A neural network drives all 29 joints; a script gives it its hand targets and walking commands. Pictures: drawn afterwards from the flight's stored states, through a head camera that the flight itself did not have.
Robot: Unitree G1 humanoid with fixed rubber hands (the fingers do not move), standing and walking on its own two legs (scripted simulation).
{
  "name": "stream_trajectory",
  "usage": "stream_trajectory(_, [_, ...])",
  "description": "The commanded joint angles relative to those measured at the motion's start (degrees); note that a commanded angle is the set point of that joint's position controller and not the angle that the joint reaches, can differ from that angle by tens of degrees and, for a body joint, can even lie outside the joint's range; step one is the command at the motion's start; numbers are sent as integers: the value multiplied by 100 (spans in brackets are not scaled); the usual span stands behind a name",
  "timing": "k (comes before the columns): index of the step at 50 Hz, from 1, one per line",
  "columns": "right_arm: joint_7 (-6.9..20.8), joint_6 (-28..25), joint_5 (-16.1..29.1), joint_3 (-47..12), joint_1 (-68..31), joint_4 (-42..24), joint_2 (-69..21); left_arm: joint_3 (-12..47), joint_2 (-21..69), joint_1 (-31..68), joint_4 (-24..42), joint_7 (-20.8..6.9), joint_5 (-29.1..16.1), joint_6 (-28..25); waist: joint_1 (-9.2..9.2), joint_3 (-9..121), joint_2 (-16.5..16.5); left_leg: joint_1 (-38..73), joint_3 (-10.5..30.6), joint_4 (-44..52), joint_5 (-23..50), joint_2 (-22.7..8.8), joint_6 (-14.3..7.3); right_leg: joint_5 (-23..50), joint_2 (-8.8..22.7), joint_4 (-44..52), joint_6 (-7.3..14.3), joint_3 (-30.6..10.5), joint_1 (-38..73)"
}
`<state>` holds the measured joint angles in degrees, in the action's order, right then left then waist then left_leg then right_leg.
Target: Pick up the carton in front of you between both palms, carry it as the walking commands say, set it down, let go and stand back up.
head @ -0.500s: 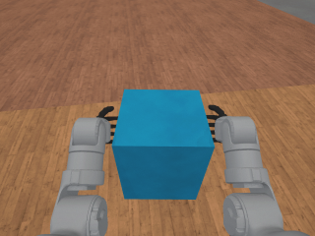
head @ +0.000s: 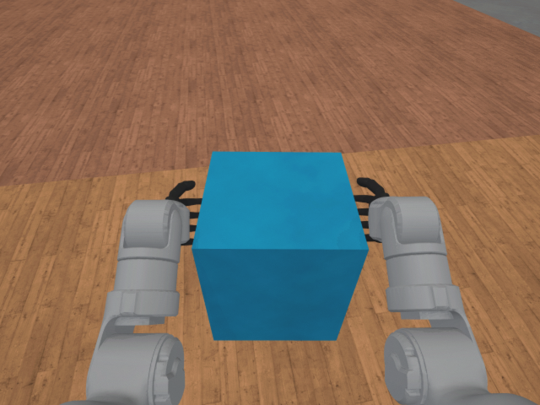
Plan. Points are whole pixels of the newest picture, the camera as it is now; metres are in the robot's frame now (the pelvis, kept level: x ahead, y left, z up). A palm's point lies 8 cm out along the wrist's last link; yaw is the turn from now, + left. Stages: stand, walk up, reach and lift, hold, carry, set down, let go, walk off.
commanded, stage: carry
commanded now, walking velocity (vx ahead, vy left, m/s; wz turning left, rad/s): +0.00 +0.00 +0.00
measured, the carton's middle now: (276, 248) +0.35 +0.00 +0.05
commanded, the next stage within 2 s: none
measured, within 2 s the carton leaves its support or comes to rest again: neither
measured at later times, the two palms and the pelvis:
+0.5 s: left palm (177, 224) +0.34 +0.14 +0.13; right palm (382, 221) +0.34 -0.16 +0.13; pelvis -0.01 +0.00 +0.00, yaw +0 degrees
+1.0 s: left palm (179, 226) +0.33 +0.14 +0.13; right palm (385, 222) +0.34 -0.16 +0.13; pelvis -0.01 -0.01 +0.00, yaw +0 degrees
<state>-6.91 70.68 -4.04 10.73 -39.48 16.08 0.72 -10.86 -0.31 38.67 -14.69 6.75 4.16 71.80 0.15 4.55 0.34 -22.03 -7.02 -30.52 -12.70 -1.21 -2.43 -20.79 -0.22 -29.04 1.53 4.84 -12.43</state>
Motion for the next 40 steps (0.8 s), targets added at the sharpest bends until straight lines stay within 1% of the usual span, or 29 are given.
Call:
stream_trajectory(1, [1398, -186, 2555, -2930, -4289, -843, -6636, 2963, 6504, 4448, 909, -1321, -2535, -282, -17, 2081, -5, 1193, 756, 275, 561, -650, -114, 795, 764, 507, 142, -640, 137])
stream_trajectory(13, [1398, -171, 2544, -3010, -4269, -940, -6627, 3042, 6523, 4439, 985, -1342, -2556, -268, -21, 2140, -6, 1179, 751, 242, 645, -656, -125, 896, 762, 446, 154, -641, 153])
stream_trajectory(40, [1406, -173, 2556, -3076, -4264, -976, -6639, 3076, 6499, 4416, 1018, -1358, -2544, -266, -26, 2124, 13, 1108, 727, 236, 577, -647, -99, 938, 791, 468, 182, -652, 138])
